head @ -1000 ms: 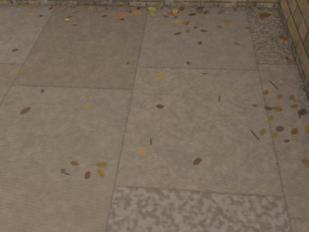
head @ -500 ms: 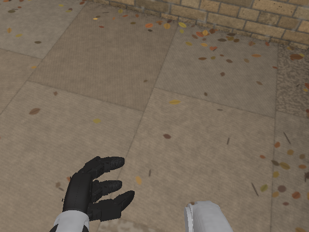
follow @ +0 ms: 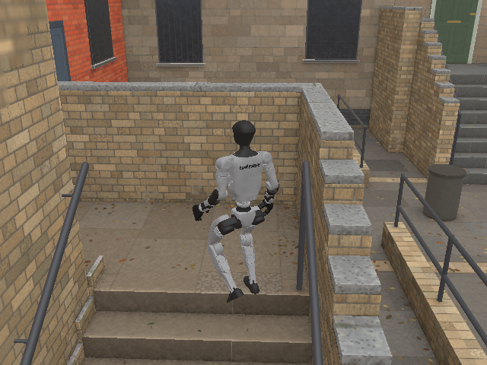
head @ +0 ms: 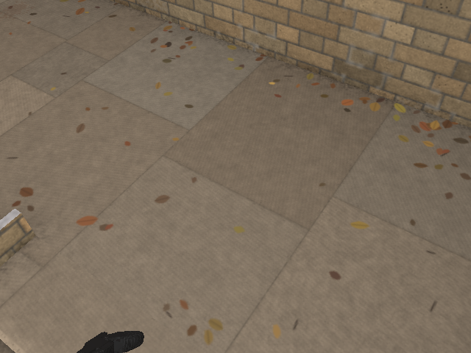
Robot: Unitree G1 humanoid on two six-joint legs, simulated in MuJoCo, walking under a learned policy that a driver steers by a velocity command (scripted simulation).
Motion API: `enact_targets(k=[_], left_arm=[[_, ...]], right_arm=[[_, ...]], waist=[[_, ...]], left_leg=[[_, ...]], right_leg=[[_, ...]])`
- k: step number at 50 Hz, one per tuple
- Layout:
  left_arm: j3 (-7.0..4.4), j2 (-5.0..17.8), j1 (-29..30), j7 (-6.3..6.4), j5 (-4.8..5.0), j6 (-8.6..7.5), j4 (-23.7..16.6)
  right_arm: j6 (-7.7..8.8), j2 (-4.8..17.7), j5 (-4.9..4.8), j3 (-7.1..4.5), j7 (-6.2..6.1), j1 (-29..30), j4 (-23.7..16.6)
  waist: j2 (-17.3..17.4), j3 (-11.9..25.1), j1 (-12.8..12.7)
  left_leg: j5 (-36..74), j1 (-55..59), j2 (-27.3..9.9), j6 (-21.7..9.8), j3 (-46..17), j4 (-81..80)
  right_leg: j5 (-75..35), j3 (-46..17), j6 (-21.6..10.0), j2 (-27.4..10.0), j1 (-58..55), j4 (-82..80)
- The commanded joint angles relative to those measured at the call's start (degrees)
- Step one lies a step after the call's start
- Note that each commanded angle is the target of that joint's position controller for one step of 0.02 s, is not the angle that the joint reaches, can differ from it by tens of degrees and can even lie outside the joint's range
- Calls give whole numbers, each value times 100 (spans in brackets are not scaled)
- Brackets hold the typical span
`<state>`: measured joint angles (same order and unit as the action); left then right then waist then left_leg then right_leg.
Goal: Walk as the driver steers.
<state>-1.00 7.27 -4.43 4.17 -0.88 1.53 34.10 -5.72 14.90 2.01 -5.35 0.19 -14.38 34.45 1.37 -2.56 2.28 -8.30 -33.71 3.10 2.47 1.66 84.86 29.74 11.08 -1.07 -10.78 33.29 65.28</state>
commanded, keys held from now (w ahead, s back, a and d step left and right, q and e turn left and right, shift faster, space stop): q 0.44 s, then no key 0.06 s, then w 0.50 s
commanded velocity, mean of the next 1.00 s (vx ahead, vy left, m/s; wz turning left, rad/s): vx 0.15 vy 0.00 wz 0.39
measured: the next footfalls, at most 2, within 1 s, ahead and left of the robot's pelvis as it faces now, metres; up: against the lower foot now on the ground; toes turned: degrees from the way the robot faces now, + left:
left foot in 0.20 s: +0.01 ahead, +0.14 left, -0.17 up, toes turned +9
right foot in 0.84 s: +0.23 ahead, -0.08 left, +0.00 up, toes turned +17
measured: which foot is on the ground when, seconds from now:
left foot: up 0.00-0.18, down 0.20-0.86, up 0.88-1.00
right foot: down 0.00-0.18, up 0.20-0.82, down 0.84-1.00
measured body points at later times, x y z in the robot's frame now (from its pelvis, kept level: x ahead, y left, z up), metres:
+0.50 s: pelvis +0.01 +0.05 -0.08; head +0.01 +0.10 +0.36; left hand +0.21 +0.28 -0.15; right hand +0.11 -0.17 -0.19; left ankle -0.03 +0.13 -0.82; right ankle +0.05 -0.06 -0.46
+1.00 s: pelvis +0.18 +0.01 -0.02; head +0.16 -0.01 +0.43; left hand +0.17 +0.27 -0.13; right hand +0.37 -0.18 -0.13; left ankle +0.06 +0.11 -0.57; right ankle +0.19 -0.09 -0.66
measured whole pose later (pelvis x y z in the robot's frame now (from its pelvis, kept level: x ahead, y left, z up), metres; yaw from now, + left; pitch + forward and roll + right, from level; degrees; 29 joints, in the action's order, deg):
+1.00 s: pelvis +0.18 +0.01 -0.02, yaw +22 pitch +0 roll -1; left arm -2.7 10.8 -19.1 1.2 -1.1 -1.6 43.8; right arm 1.4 11.5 2.3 -4.4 2.4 -19.2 41.7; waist 2.8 4.9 -1.6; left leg -8.8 -33.6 2.6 -7.0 -7.0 91.6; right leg 40.9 6.4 -2.8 -0.2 28.5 69.4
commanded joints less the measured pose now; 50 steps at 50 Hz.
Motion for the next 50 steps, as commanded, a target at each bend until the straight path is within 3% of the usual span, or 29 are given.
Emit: enact_targets(k=[1,4,7,8,9,10,11,12,13,14,15,16,17,19,23,26,28,32,37,38,41,42,43,44,45,46,47,49,50], left_arm=[[-277,739,282,77,-76,-84,-394],[-292,779,266,41,-148,-41,-331],[-339,805,110,-1,-86,141,-224],[-367,756,131,-35,8,214,-153],[-371,609,-26,-70,90,241,17],[-398,419,90,-108,123,324,10],[-409,184,67,-185,227,365,-169],[-415,231,48,-235,313,254,-313],[-329,125,210,-242,164,160,-355],[-165,-96,929,-175,24,77,-735],[-139,-69,1216,-188,-75,43,-732],[-114,-81,1333,-233,-28,82,-806],[-131,73,1270,-294,-2,155,-842],[-24,-111,1479,-348,-95,186,-1070],[58,-70,973,-282,-271,336,-932],[149,-252,1188,-251,-144,371,-969],[184,-285,1181,-224,-113,374,-919],[128,-141,1532,-329,-53,335,-1129],[160,-135,1593,-376,-54,208,-1163],[157,-162,1452,-410,-59,178,-1096],[63,15,472,-284,71,50,-864],[-69,167,-254,-186,34,-56,-652],[-306,928,-1427,-143,-185,-122,-536],[-534,1872,-2092,-140,-298,-53,-246],[-551,1886,-1695,-158,17,-123,-118],[-485,1663,-1187,-199,76,-240,47],[-409,1317,-889,-252,64,-349,259],[-218,608,-864,-323,-57,-572,711],[-192,488,-998,-390,-35,-616,935]], right_arm=[[50,391,69,-104,-6,323,-666],[137,213,-87,-16,59,306,-713],[269,302,-243,-83,96,-197,-407],[333,210,-315,-72,92,-725,-107],[388,249,-246,-103,123,-1041,160],[452,387,-39,-105,233,-1339,348],[562,769,4,-24,309,-1414,285],[606,1163,-167,-175,251,-1565,117],[527,1194,-166,-183,161,-1368,31],[416,1293,-108,-236,-32,-960,-220],[373,1056,-114,-161,-195,-748,-262],[360,820,-98,-89,-338,-853,-166],[395,746,-89,-84,-324,-868,-151],[535,466,-77,23,-366,-966,39],[615,303,-133,116,-406,-942,120],[572,203,-108,116,-479,-1538,202],[545,143,-136,131,-484,-1853,335],[541,187,-97,54,-467,-1876,360],[689,140,-139,31,-402,-1639,389],[724,3,-129,56,-338,-1568,316],[723,364,-201,16,-94,-1379,471],[752,294,-173,43,-18,-1547,646],[794,332,-282,16,110,-694,322],[900,107,-234,-36,315,-236,-110],[1006,-86,126,-98,453,-289,37],[976,-317,231,-7,451,-88,5],[993,-363,127,58,376,-33,-13],[790,-427,52,180,173,-292,230],[687,-421,-29,234,127,-329,262]], waist=[[-1113,609,-217],[-1262,761,-269],[-1236,818,-127],[-838,838,142],[123,746,315],[1218,369,424],[1836,77,-75],[1802,753,63],[1639,1028,69],[1721,1172,230],[1526,812,210],[1474,543,232],[1090,422,108],[220,440,-22],[144,539,-301],[98,611,-20],[-82,632,101],[617,-75,155],[586,-62,33],[832,74,11],[989,512,-381],[764,977,-749],[-365,1163,-1519],[-2600,1473,-1738],[-1823,1127,-1299],[-1154,130,-788],[-869,-458,-512],[-418,-812,-75],[-636,-695,-27]], left_leg=[[-361,-348,-367,-159,-291,-761],[-530,698,-585,-470,-11,-2924],[603,1875,-673,-576,210,-5231],[1727,2685,-647,-522,430,-6182],[2035,3012,-492,-443,553,-6657],[2718,3117,-816,-446,-236,-6591],[7693,3253,-1508,-17,-1091,-4939],[8857,3907,-2009,-299,-1757,-4933],[7656,3975,-2124,-633,-2114,-4977],[4860,3872,-2205,-1161,-2794,-5682],[3957,3737,-2180,-1409,-3040,-5999],[2776,3522,-2006,-1221,-3175,-6336],[2448,3285,-1956,-1223,-3168,-6337],[1915,3085,-1878,-1419,-3055,-6337],[2120,2972,-1485,-1330,-2459,-6024],[1997,3322,-1518,-1521,-2675,-6310],[481,3567,-1541,-1712,-2741,-6688],[-1604,3296,-1692,-1857,-2999,-7653],[-685,3205,-1659,-1660,-2177,-8029],[-61,2744,-1525,-1585,-1831,-8181],[3043,1830,-1328,-1508,-1169,-7607],[4762,2015,-1237,-1408,-939,-6383],[4107,639,-800,-981,-732,-4181],[-570,-799,236,-746,-874,-2059],[-862,-1580,445,-761,-1897,-16],[-749,-2036,197,-825,-1450,1222],[-822,-2160,-21,-845,-980,1655],[-877,-1897,-311,-759,-729,1589],[-934,-1959,-265,-778,-624,1790]], right_leg=[[-524,-2158,-776,-1304,-1025,-2208],[-637,-1456,-387,-1145,-762,-1793],[-1267,-923,-91,-1025,-685,-929],[-1157,-513,6,-853,-391,-227],[-711,62,6,-430,-273,950],[1295,255,32,69,649,2907],[2003,96,309,363,2302,4910],[1588,-288,414,315,2900,5602],[1096,-550,389,351,3332,6316],[555,-846,410,474,3803,6760],[156,-961,312,513,4117,7118],[-143,-898,216,611,4249,6920],[-216,-943,118,628,4050,6605],[-291,-1007,118,907,4078,7055],[-567,-1207,80,1078,4036,6873],[105,-993,104,1083,4062,6067],[374,-924,94,989,4161,5946],[430,-940,-3,773,4207,5216],[866,-837,-308,549,3108,3520],[1149,-596,-378,677,2200,2903],[1930,9,-585,1441,-756,983],[1498,-507,-664,1461,-1543,447],[2605,-3327,-1068,459,-2330,-1467],[4137,-6448,-1457,-212,-2829,-4251],[4883,-8061,-1607,-635,-2510,-5124],[4635,-7483,-1648,-806,-1590,-4989],[4237,-6516,-1628,-635,-928,-4617],[2392,-4456,-1078,-334,-96,-4178],[1685,-3999,-1057,-353,-268,-4193]])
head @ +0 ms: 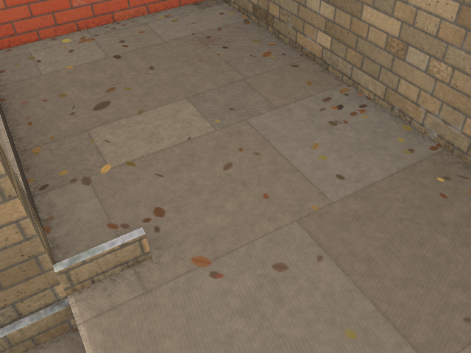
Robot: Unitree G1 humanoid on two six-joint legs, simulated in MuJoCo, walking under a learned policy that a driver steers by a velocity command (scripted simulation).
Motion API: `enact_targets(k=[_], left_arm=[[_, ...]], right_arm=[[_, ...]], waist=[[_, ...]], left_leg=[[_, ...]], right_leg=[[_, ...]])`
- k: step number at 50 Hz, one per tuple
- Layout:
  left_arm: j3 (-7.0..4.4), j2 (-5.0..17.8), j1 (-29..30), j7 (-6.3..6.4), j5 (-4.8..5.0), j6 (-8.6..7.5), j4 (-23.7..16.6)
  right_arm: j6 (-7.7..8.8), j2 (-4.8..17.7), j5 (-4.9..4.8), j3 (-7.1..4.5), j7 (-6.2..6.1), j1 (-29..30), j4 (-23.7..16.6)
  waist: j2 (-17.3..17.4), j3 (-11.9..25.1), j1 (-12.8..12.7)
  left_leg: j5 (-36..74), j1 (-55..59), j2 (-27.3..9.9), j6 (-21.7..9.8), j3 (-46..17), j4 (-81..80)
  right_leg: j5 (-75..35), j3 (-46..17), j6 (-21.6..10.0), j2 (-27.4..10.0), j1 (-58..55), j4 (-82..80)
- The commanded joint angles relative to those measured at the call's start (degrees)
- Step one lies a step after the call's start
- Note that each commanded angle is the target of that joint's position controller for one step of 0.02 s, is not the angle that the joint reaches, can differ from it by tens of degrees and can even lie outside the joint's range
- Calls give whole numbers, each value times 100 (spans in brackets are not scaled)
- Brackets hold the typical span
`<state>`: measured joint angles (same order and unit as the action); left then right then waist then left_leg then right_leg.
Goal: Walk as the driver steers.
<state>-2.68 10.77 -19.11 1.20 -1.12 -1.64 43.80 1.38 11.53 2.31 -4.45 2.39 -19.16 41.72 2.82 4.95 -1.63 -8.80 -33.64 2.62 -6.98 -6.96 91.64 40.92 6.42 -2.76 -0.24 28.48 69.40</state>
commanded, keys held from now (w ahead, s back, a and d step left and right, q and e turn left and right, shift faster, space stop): w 1.00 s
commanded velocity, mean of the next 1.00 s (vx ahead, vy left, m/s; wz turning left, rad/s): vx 0.48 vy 0.00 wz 0.02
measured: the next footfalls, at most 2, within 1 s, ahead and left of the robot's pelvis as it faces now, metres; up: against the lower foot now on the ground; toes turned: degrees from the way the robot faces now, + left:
left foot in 0.32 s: +0.36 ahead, +0.08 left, +0.00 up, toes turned +1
right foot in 0.88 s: +0.74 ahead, -0.07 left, +0.00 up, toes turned -2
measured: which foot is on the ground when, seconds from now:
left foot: up 0.00-0.30, down 0.32-0.88, up 0.90-1.00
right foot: down 0.00-0.32, up 0.34-0.86, down 0.88-1.00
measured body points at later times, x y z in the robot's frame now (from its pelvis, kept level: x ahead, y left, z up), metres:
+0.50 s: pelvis +0.31 +0.03 +0.10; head +0.33 +0.05 +0.55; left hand +0.40 +0.29 -0.03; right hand +0.37 -0.21 -0.03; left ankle +0.32 +0.08 -0.64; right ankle +0.25 -0.12 -0.53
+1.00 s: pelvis +0.62 -0.02 +0.09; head +0.65 -0.03 +0.54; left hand +0.74 +0.23 -0.03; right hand +0.65 -0.28 -0.05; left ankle +0.47 +0.09 -0.53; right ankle +0.70 -0.07 -0.64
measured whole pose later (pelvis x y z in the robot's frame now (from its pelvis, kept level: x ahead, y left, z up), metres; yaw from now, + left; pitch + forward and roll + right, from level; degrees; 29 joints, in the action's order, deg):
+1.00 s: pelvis +0.62 -0.02 +0.09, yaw +2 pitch +1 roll +0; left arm -2.9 13.0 -12.0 -0.2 -1.1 -3.9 45.4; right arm 4.2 12.8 1.4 -2.2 0.2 -21.9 50.7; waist 0.9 -2.0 1.2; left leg -19.0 -19.0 1.4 -4.0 -1.3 71.2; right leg 9.6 6.3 -6.7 3.6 22.5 30.5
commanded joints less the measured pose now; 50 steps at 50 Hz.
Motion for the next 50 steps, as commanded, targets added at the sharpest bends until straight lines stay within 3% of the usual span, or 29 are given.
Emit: enact_targets(k=[1,2,4,6,7,8,9,10,12,13,15,16,17,18,19,20,22,24,28,33,38,41,43,44,45,46,47,48,50], left_arm=[[3,117,411,-125,72,-337,125],[-4,138,-155,-72,14,-428,351],[-13,96,-901,-21,-140,-479,857],[-43,116,-990,42,-70,-516,860],[-54,95,-737,82,-10,-490,628],[-93,202,-676,92,-5,-444,586],[-86,411,-677,109,14,-475,509],[-75,547,-732,161,89,-540,544],[-111,905,-1111,227,89,-604,576],[-127,1044,-1126,225,115,-633,608],[-127,908,-969,169,200,-597,583],[-66,563,-973,166,128,-507,474],[32,70,-1162,107,-49,-488,124],[-14,258,-1765,63,254,-466,38],[-81,587,-1341,45,181,-435,160],[-100,620,-869,-14,127,-448,76],[-87,512,-664,-97,-46,-390,-8],[-33,369,-608,-204,-111,-238,58],[-77,481,285,-276,-147,-21,-190],[22,381,1778,-333,-68,-37,-662],[55,452,2429,-310,23,-88,-905],[5,531,1956,-249,21,-165,-825],[-133,788,246,-132,-19,-265,-296],[-232,1120,-769,-56,-154,-321,-81],[-381,1740,-919,-68,-267,-334,-74],[-334,1340,-766,-136,37,-229,-71],[-257,1106,12,-119,32,-226,-118],[-180,768,308,-133,20,-261,-166],[-97,542,269,-119,62,-345,43]], right_arm=[[-113,46,-48,128,-123,-89,-251],[-112,-46,3,214,-149,446,-385],[22,-286,1,305,-85,1574,-785],[76,-8,53,301,93,2110,-981],[56,-40,-88,331,251,2012,-911],[-35,-145,-166,355,344,1957,-747],[-17,-282,-261,372,379,1916,-792],[-24,-273,-271,342,314,1892,-786],[41,-94,-95,233,128,1653,-585],[117,43,-83,150,25,1201,-419],[234,403,-21,-20,-48,-4,62],[238,615,62,-78,-75,-361,110],[214,1130,104,-158,-112,-548,143],[198,1047,68,-164,-154,-447,94],[231,600,76,-103,-159,-4,34],[303,317,33,-1,-138,363,24],[427,90,-30,67,-155,204,298],[493,83,-113,89,-185,15,447],[545,353,-161,62,-133,-540,739],[546,386,-157,158,-195,-1047,795],[516,564,-130,170,-277,-1385,996],[506,771,-100,137,-342,-1190,1050],[433,942,-44,80,-370,-1042,1054],[425,858,-69,101,-364,-1056,905],[384,126,-329,235,-284,-1997,804],[392,698,-157,105,-262,-1759,893],[380,682,-146,90,-251,-1070,672],[399,664,-107,125,-227,-607,557],[270,443,-24,175,-153,-599,519]], waist=[[-672,-1481,489],[-531,-1639,165],[-688,-1730,-71],[-666,-1433,-74],[-483,-1205,14],[-762,-871,-35],[-1228,-853,16],[-1040,-728,90],[-860,-401,72],[-1020,-37,376],[-1231,596,1058],[-1057,862,1079],[558,1080,558],[1119,1758,446],[315,764,426],[110,169,321],[-83,-280,57],[-47,-284,-3],[-3,-661,133],[43,-1004,422],[117,-1154,518],[207,-862,165],[121,23,-536],[-220,797,-851],[-1793,1678,-311],[-1220,1785,-386],[-841,519,-56],[-287,65,-28],[-333,-305,332]], left_leg=[[-627,-2321,-59,136,215,1413],[-1143,-2673,-117,207,372,1224],[-1351,-3320,-336,260,532,786],[-893,-2565,-462,303,955,-1202],[-363,-1322,-510,322,1108,-2845],[-8,-430,-339,358,1283,-3567],[220,104,-282,302,1297,-4177],[320,357,-156,195,1370,-4652],[332,927,330,164,1683,-5413],[642,1273,352,147,1433,-5931],[1529,3016,122,23,1173,-7199],[573,4237,-643,83,395,-6629],[2016,5095,-1808,87,-1032,-5645],[774,5374,-2434,-580,-3061,-6908],[-395,4575,-2133,-539,-2644,-7524],[-109,3738,-1885,-427,-2047,-7730],[968,2896,-1456,-176,-1217,-7895],[1334,2733,-1230,-139,-760,-8077],[2221,2704,-1107,-158,-283,-8215],[2399,2869,-945,-112,36,-8418],[2880,3863,-1232,-164,123,-8411],[4664,4137,-1326,-78,301,-7653],[5102,3881,-1112,64,488,-5679],[3346,2705,-885,81,598,-4080],[-1519,548,226,335,788,-1577],[-1965,-127,257,271,256,-926],[-1240,-480,-112,280,283,-968],[-855,-328,-308,274,365,-1328],[-729,263,-582,337,376,-1860]], right_leg=[[-220,-2918,-857,-1169,-394,-4584],[-599,-2576,-775,-1006,-545,-4659],[-1872,-2148,-718,-923,-1076,-4737],[-3061,-1686,-828,-756,-1183,-5337],[-3623,-1156,-675,-551,-890,-5611],[-3699,-706,-589,-312,-892,-5796],[-4746,-744,-592,-503,-1076,-5949],[-5822,-705,-573,-682,-1642,-5975],[-7799,-638,-506,-868,-2748,-5432],[-8539,-648,-438,-1018,-3295,-4774],[-7668,-413,-341,-805,-2963,-2819],[-4956,-580,-430,-564,-1620,-1575],[-969,-685,-508,-71,-211,82],[-1399,-1233,-458,172,751,990],[-2197,-1176,-375,-153,1118,955],[-2674,-1079,-296,-252,1033,804],[-2842,-1111,-112,-510,811,404],[-2960,-990,-25,-590,747,145],[-3472,-712,44,-662,1485,-288],[-4328,-346,129,-466,1517,-2008],[-4350,-193,-115,-300,1328,-3235],[-3734,-36,-434,117,257,-3689],[-3671,-39,-662,377,-1614,-4060],[-3421,-935,-883,-517,-3282,-3774],[-3417,-3903,-1873,-2376,-5054,-4060],[-2703,-5150,-1908,-2215,-4813,-5065],[-2331,-4080,-1645,-2018,-3737,-5310],[-2731,-3354,-1467,-1826,-2901,-5484],[-3461,-2380,-1141,-1355,-1799,-5771]])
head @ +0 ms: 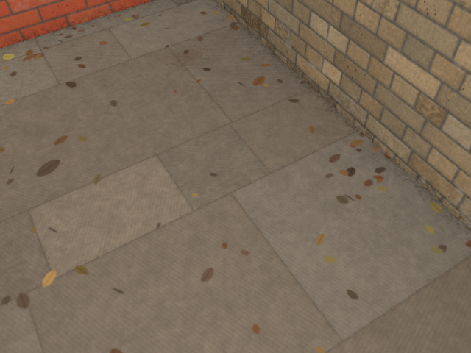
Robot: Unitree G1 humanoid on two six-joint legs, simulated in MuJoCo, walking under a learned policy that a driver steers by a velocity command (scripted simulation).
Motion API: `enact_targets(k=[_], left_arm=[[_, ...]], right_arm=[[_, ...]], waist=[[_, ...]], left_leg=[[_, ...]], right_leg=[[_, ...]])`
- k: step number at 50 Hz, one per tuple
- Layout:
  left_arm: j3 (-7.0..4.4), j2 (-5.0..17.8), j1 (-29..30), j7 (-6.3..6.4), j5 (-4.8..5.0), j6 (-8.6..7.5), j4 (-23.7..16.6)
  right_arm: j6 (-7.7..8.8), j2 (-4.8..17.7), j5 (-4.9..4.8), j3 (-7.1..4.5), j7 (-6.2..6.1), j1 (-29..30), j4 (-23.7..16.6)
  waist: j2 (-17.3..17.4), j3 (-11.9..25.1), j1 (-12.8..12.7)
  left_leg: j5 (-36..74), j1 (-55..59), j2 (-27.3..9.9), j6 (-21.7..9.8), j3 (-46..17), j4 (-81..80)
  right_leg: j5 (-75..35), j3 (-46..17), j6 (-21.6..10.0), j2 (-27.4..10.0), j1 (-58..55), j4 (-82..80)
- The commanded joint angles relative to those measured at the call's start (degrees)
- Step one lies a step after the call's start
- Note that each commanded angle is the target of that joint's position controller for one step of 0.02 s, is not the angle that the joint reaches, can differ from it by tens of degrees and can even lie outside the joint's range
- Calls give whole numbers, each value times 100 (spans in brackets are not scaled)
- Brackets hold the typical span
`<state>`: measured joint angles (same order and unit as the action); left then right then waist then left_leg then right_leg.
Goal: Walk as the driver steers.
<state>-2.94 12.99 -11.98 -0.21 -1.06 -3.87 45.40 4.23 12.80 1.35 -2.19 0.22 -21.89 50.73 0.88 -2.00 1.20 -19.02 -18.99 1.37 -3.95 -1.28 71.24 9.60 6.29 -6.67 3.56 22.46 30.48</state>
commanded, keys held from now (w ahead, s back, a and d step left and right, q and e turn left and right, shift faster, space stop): w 0.64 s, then w+e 0.28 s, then w+q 0.08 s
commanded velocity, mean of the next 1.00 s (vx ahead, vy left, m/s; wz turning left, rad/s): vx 0.50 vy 0.00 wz -0.09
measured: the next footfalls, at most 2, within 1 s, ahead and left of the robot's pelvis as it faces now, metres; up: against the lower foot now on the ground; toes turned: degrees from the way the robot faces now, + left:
left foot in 0.48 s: +0.42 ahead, +0.08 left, +0.00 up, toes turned +2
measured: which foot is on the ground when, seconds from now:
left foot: up 0.00-0.46, down 0.48-1.00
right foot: down 0.00-0.48, up 0.50-1.00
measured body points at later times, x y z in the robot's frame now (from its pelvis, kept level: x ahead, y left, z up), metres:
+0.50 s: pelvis +0.28 +0.01 -0.01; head +0.31 +0.01 +0.44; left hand +0.19 +0.25 -0.14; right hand +0.48 -0.21 -0.10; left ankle +0.38 +0.07 -0.73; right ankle +0.08 -0.05 -0.70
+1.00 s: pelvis +0.54 -0.03 +0.00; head +0.57 -0.04 +0.45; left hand +0.76 +0.17 -0.11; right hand +0.45 -0.26 -0.15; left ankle +0.38 +0.08 -0.73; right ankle +0.66 -0.13 -0.72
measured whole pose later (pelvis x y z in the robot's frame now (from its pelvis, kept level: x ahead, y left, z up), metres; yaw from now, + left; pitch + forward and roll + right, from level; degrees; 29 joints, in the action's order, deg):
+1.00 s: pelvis +0.54 -0.03 +0.00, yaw -9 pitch +1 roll +2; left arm -1.9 12.1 -4.1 -1.9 -2.2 -2.4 45.7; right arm 5.7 11.6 1.5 -1.9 -1.1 -25.0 57.3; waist -0.6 -2.3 3.0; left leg -23.5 7.4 1.6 -0.9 10.6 15.7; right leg 7.2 4.6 -7.2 -0.7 28.6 31.8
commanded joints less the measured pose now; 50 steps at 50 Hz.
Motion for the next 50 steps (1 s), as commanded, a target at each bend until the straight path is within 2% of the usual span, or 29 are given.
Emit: enact_targets(k=[1,3,6,10,13,17,19,21,22,23,24,25,26,27,28,29,30,31,33,35,40,44,45,47,48,49,50], left_arm=[[-50,275,-511,12,47,-172,-29],[-63,339,-757,-11,63,-262,109],[-74,451,-1168,-24,90,-255,295],[-50,483,-1626,-21,123,-233,441],[-27,480,-2024,34,101,-213,586],[13,451,-2403,97,14,-168,791],[2,535,-2366,139,-32,-155,846],[-6,620,-2118,167,-23,-163,856],[-12,672,-2041,167,-20,-162,877],[-17,731,-1880,153,25,-154,868],[23,647,-1687,132,82,-177,703],[140,42,-2273,68,291,-171,517],[-28,631,-1977,95,90,-143,583],[-57,632,-1401,72,43,-148,370],[-39,552,-1166,39,34,-163,311],[-47,472,-1157,13,7,-105,343],[-27,366,-1296,-25,-69,-16,368],[-10,254,-1370,-65,-91,54,427],[-10,207,-1278,-127,-106,130,410],[-12,242,-768,-154,-73,163,259],[19,258,348,-143,7,155,-57],[68,212,1045,-165,-21,151,-308],[68,209,1127,-200,-33,145,-363],[13,328,1120,-214,-101,128,-364],[-24,373,927,-182,-128,121,-323],[-66,437,462,-134,-133,96,-208],[-136,545,-500,-74,-189,34,119]], right_arm=[[-89,237,99,-30,100,-374,-345],[-171,183,127,-18,144,-304,-367],[-228,217,130,-5,152,429,-585],[-203,190,54,42,163,1361,-808],[-190,123,17,96,156,1932,-923],[-147,128,1,126,155,2533,-1081],[-98,157,-7,119,150,2574,-1103],[-57,226,3,75,93,2140,-971],[-33,329,16,18,40,1613,-798],[30,457,55,-63,-24,724,-523],[70,801,191,-184,-97,-273,-293],[47,1403,303,-357,-114,-740,-245],[-45,1004,6,-304,-51,-320,-276],[-71,799,-79,-236,-35,289,-327],[-36,525,-66,-176,-2,593,-342],[6,346,-64,-122,1,663,-281],[44,206,-74,-77,-17,640,-185],[89,175,-69,-61,-18,558,-117],[171,359,-74,-102,-16,323,22],[205,487,-51,-130,-11,129,104],[237,530,-26,-106,-17,-194,223],[237,548,-10,-99,-113,-538,385],[237,606,21,-115,-123,-509,404],[227,682,26,-141,-157,-478,418],[213,757,12,-151,-168,-476,473],[175,829,17,-155,-186,-456,537],[119,859,4,-151,-182,-381,553]], waist=[[-212,310,117],[-265,231,159],[-312,-45,27],[-323,-120,-239],[-400,-189,-441],[-386,-282,-605],[-427,-296,-529],[-543,-83,-241],[-576,184,-11],[-508,613,415],[-273,1204,841],[1014,1988,568],[277,1746,500],[140,702,225],[-9,333,86],[-12,73,-119],[154,17,-286],[206,15,-350],[204,-16,-414],[200,-190,-323],[229,-312,-64],[268,-472,156],[276,-487,143],[340,-320,122],[415,-201,-14],[404,-21,-269],[263,419,-705]], left_leg=[[334,-1040,-528,51,-168,-15],[474,-1161,-593,88,-67,-308],[1104,-1857,-770,186,105,-961],[1931,-2052,-725,306,315,-2183],[2235,-2127,-613,292,441,-2853],[1880,-2255,-413,157,574,-3437],[1523,-2018,-268,10,621,-3675],[1051,-1106,50,-214,755,-3913],[911,-450,216,-345,784,-4067],[1215,738,193,-533,680,-4450],[825,2271,-652,-839,-227,-4503],[736,4009,-2572,-1812,-3103,-4691],[517,3587,-2544,-1869,-3957,-5387],[475,2668,-2246,-1632,-2853,-5597],[893,1997,-1992,-1414,-2263,-5833],[1292,1479,-1692,-1157,-1720,-5982],[1460,1089,-1464,-985,-1333,-6121],[1608,934,-1344,-926,-1120,-6216],[1960,883,-1279,-927,-776,-6361],[1991,911,-1253,-870,-462,-6560],[2442,1265,-1122,-558,285,-6609],[2719,1943,-1345,-465,632,-6510],[2930,2074,-1363,-417,751,-6362],[4002,2273,-1438,-427,808,-5954],[4896,2356,-1489,-447,774,-5598],[5615,2409,-1547,-430,719,-4990],[5557,2143,-1362,-346,827,-3870]], right_leg=[[-500,-2100,-678,-1606,-942,-2006],[-902,-1748,-667,-1470,-868,-2153],[-1301,-1395,-533,-1334,-1094,-2341],[-2141,-1050,-206,-1149,-1543,-2269],[-2526,-1012,-107,-1195,-2059,-2189],[-3221,-1041,-199,-1376,-2921,-1897],[-3877,-1014,-254,-1485,-3149,-1634],[-5280,-895,-204,-1495,-3078,-1058],[-5722,-871,-178,-1466,-3036,-476],[-5385,-728,-137,-1351,-2605,458],[-3764,-612,-97,-1177,-1464,1839],[448,-209,194,-139,673,4292],[1800,-827,113,3,1392,4844],[1281,-972,88,-345,1658,4643],[968,-962,97,-513,1489,4304],[846,-949,136,-664,1232,3986],[762,-930,221,-756,923,3733],[701,-884,285,-778,772,3596],[511,-786,368,-813,932,3420],[85,-783,420,-917,1345,3095],[-908,-674,439,-804,1520,1680],[-1069,-350,289,-746,1525,810],[-1031,-297,233,-712,1430,597],[-480,-139,51,-506,933,379],[-94,-39,-61,-320,586,313],[183,-2,-187,-166,117,155],[75,22,-324,-49,-970,-310]])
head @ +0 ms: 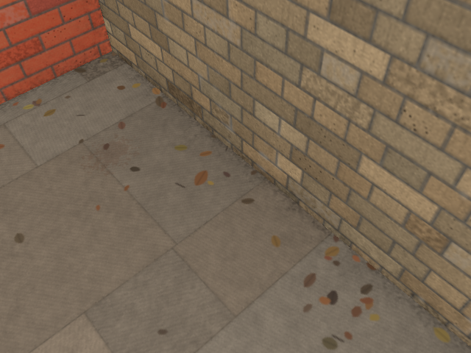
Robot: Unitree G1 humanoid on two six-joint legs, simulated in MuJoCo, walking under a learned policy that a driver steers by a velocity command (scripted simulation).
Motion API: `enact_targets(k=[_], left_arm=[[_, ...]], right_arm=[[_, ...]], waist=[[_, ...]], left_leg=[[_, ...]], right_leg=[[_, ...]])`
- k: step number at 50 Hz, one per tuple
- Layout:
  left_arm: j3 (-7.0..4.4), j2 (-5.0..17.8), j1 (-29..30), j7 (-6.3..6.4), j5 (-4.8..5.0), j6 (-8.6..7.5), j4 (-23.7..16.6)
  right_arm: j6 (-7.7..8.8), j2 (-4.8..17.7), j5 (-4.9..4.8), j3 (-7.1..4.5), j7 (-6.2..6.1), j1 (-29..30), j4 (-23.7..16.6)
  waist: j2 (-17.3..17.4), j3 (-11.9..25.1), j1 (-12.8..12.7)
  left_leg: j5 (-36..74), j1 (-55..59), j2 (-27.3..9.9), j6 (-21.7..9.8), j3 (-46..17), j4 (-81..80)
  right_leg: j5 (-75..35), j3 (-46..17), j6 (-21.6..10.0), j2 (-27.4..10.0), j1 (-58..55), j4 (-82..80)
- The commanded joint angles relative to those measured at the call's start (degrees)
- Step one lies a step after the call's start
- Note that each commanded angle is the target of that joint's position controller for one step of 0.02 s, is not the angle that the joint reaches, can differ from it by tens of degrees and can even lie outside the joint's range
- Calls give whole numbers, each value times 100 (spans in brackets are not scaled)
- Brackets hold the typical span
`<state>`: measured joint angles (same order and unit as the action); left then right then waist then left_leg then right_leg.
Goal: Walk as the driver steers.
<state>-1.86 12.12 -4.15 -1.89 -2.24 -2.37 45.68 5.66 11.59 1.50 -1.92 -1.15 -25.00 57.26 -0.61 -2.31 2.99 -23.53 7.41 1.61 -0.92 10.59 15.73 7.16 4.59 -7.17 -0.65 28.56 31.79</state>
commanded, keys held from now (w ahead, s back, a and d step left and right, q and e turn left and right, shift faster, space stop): w+q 1.00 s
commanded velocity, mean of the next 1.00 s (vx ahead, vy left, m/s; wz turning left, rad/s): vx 0.50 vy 0.00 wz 0.43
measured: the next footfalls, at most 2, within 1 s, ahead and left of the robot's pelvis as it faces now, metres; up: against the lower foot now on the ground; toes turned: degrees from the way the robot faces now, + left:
right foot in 0.02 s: +0.17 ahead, -0.09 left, +0.00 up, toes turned -4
left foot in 0.56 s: +0.42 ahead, +0.12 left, +0.00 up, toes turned +20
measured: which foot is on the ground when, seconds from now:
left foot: down 0.00-0.02, up 0.04-0.54, down 0.56-1.00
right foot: up 0.00-0.00, down 0.02-0.54, up 0.56-1.00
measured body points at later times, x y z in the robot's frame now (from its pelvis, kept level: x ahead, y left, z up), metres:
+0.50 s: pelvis +0.26 +0.00 +0.01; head +0.29 +0.01 +0.45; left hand +0.18 +0.23 -0.14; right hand +0.49 -0.18 -0.11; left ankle +0.38 +0.12 -0.70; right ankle +0.13 -0.09 -0.72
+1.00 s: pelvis +0.52 +0.09 +0.01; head +0.55 +0.11 +0.46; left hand +0.59 +0.40 -0.08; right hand +0.65 -0.17 -0.11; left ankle +0.38 +0.11 -0.72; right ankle +0.72 +0.03 -0.69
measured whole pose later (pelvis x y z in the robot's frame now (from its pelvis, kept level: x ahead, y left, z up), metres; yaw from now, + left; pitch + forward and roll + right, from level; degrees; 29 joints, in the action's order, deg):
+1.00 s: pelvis +0.52 +0.09 +0.01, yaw +31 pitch +2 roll +0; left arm -1.5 14.5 -1.4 0.0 -1.0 -1.6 43.0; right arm 4.0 15.9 1.1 -4.3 0.3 -23.4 51.1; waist -1.4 -2.0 5.6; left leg -18.8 -0.9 7.7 -5.9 -10.7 19.1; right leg 5.1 -1.8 2.5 -3.7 32.9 36.3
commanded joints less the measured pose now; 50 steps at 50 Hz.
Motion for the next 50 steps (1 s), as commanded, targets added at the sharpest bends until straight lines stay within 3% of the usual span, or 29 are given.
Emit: enact_targets(k=[1,2,3,4,5,7,8,10,11,14,17,21,24,26,27,28,29,30,31,32,33,34,35,38,42,46,48,50], left_arm=[[-381,1039,-2496,174,-203,-198,414],[-509,1621,-2807,219,-251,-198,424],[-496,1450,-2441,245,-43,-158,359],[-412,1187,-1767,260,14,-162,305],[-324,819,-1467,226,31,-205,311],[-209,443,-1209,249,83,-296,407],[-190,387,-1274,250,87,-358,458],[-226,508,-1397,222,133,-479,581],[-221,473,-1432,165,95,-507,579],[-222,431,-1593,148,79,-515,687],[-224,496,-1789,225,111,-516,791],[-244,599,-2093,345,105,-455,977],[-263,735,-1972,403,43,-343,968],[-298,915,-1857,413,5,-243,896],[-311,985,-1820,388,7,-184,836],[-305,972,-1653,399,48,-154,668],[-165,349,-1817,282,200,-239,268],[-232,691,-1235,263,161,-333,13],[-204,719,-820,240,195,-381,-96],[-168,679,-961,250,240,-406,-51],[-172,676,-1037,273,194,-345,19],[-151,625,-1131,276,110,-207,23],[-140,565,-1214,257,23,-73,26],[-120,487,-938,190,-9,115,-134],[-101,539,104,207,50,111,-471],[-97,697,747,214,112,35,-681],[-87,768,958,211,127,-19,-802],[-114,900,705,203,183,-99,-767]], right_arm=[[-38,790,-31,-87,0,-8,-256],[-34,74,-269,85,132,-672,-408],[-34,752,-148,-99,119,-91,-331],[-7,800,-173,-122,163,431,-534],[9,702,-151,-92,189,532,-509],[-158,500,59,-72,197,316,-346],[-240,404,88,-63,223,232,-293],[-356,335,40,-82,258,424,-391],[-383,353,-34,-95,278,555,-427],[-399,322,-24,-84,338,1267,-704],[-345,243,0,-30,399,1919,-940],[-330,318,43,-23,438,2413,-1173],[-360,427,43,-77,414,2189,-1151],[-356,574,30,-160,366,1535,-984],[-310,710,45,-240,332,948,-822],[-268,1107,190,-399,246,128,-617],[-276,1701,222,-556,157,140,-721],[-331,1847,75,-582,124,306,-856],[-350,1682,4,-569,89,555,-868],[-339,1375,-44,-497,78,774,-868],[-305,1153,-53,-430,64,971,-911],[-234,975,-60,-358,70,1085,-895],[-162,947,-72,-322,94,1085,-910],[-45,1230,-96,-372,142,826,-824],[-110,1259,-96,-387,170,350,-776],[-125,1273,-74,-406,152,-34,-775],[-118,1327,-40,-428,128,-77,-818],[-107,1403,-26,-462,88,135,-917]], waist=[[-11,1200,-1284],[-1383,2047,-1016],[-414,1899,-1074],[-229,983,-797],[-6,581,-639],[-248,156,-332],[-266,165,-293],[-267,71,-196],[-312,119,-194],[-430,-111,-289],[-356,-309,-427],[-288,-451,-470],[-451,-189,-246],[-511,225,52],[-420,566,278],[137,1027,729],[1510,1386,356],[1065,1603,349],[430,937,268],[72,550,11],[-109,283,-220],[-52,254,-385],[9,332,-469],[177,255,-487],[435,66,-42],[628,84,265],[611,7,283],[602,-51,64]], left_leg=[[4361,-1747,-1134,-579,-286,3382],[-380,-4087,52,-334,-282,5806],[-639,-4487,24,-422,-1392,6234],[16,-4604,-334,-449,-1447,5948],[445,-4339,-564,-443,-1397,5493],[798,-3811,-748,-375,-1424,4989],[898,-3676,-727,-367,-1391,4987],[1184,-3954,-761,-338,-1341,4855],[1398,-4026,-758,-342,-1287,4758],[2099,-4411,-819,-319,-1140,4035],[2562,-4274,-732,-311,-833,2933],[2353,-4286,-608,-504,-537,2238],[1532,-3787,-210,-811,-261,2079],[840,-3069,183,-1074,-139,1969],[667,-2388,371,-1231,-188,1617],[307,-1126,-46,-1509,-1019,989],[64,694,-1734,-2367,-3926,783],[604,830,-2136,-2564,-5609,-46],[1455,260,-1947,-2254,-4394,-23],[2376,-451,-1764,-2020,-3736,2],[3092,-947,-1469,-1795,-3242,-22],[3383,-1293,-1243,-1701,-2918,-73],[3501,-1484,-1104,-1654,-2754,-89],[3484,-1762,-866,-1568,-2616,-208],[2987,-1370,-753,-1341,-2763,-260],[3107,-844,-812,-1292,-3016,-7],[3309,-711,-885,-1313,-3181,160],[3615,-978,-891,-1129,-3257,354]], right_leg=[[792,-794,-572,-554,-3335,-519],[1175,-3982,-1480,-2583,-5102,-1144],[1315,-4336,-1344,-2417,-4519,-1666],[1160,-3087,-1049,-2175,-3639,-1751],[733,-2423,-772,-1922,-2926,-1994],[18,-1395,-305,-1477,-2105,-2310],[-330,-1131,-248,-1419,-2002,-2350],[-1186,-615,-145,-1314,-2065,-2375],[-1467,-332,-121,-1232,-2111,-2359],[-1595,182,-35,-1083,-2145,-2439],[-1664,479,47,-1095,-2254,-2510],[-2362,725,91,-1353,-2997,-2379],[-4381,1015,142,-1440,-3441,-1531],[-5346,1089,88,-1471,-3529,-283],[-5008,1096,81,-1448,-3316,766],[-3668,1155,245,-1311,-2347,2514],[999,1048,579,-287,356,4690],[2159,-269,609,293,1282,5493],[1410,-708,589,-181,1469,5048],[1104,-636,622,-370,1123,4464],[1115,-609,686,-496,820,4020],[1196,-602,783,-539,481,3749],[1220,-583,858,-534,222,3490],[925,-426,1027,-464,185,2673],[36,-417,1104,-447,722,1430],[-359,-522,1053,-320,897,798],[-283,-577,987,-258,881,532],[-153,-638,869,-158,154,121]])
Keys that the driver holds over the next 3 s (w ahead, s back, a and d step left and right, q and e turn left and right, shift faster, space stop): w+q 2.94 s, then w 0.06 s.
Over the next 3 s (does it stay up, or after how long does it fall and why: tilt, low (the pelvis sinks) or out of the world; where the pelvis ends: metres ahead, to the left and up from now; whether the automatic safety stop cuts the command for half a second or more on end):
stays up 0.91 0.98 0.02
